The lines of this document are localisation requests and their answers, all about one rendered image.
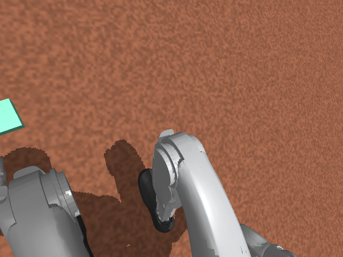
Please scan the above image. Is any right robot arm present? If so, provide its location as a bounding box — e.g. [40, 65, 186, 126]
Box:
[263, 244, 297, 257]

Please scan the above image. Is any left robot foot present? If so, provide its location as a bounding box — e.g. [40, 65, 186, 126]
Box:
[76, 215, 94, 257]

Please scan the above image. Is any small box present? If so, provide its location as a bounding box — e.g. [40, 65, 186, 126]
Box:
[0, 99, 25, 136]

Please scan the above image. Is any right robot foot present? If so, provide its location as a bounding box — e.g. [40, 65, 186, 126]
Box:
[138, 169, 174, 233]

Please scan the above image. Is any right robot hand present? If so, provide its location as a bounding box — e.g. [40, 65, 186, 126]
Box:
[240, 224, 271, 257]

